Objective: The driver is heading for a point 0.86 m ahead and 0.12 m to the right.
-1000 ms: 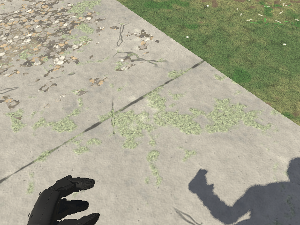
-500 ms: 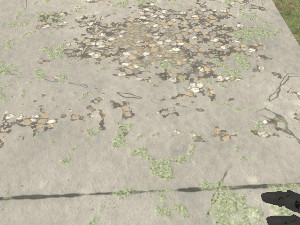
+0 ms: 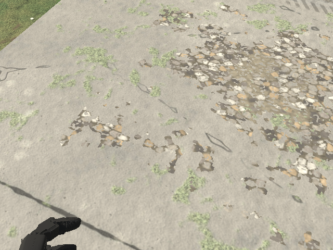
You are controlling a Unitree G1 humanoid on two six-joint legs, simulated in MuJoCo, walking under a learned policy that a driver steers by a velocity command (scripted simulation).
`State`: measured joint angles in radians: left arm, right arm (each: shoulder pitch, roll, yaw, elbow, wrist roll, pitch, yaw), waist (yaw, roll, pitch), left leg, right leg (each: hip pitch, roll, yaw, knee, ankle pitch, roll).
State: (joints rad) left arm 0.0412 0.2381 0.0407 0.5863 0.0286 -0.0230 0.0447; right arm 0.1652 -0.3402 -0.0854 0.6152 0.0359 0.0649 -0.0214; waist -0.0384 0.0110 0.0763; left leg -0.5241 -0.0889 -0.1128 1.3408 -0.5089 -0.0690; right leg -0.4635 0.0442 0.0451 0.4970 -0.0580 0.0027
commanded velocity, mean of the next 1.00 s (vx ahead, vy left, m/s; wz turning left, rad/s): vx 0.20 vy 0.00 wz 0.27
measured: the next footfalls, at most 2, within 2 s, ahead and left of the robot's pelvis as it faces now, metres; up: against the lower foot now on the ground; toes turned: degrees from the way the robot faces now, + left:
left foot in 0.24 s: +0.05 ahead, +0.12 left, +0.00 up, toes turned +9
right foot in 0.56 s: +0.08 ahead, -0.12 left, +0.00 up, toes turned +12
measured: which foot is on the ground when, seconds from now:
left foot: up 0.00-0.22, down 0.24-1.00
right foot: down 0.00-0.24, up 0.26-0.54, down 0.56-0.90, up 0.92-1.00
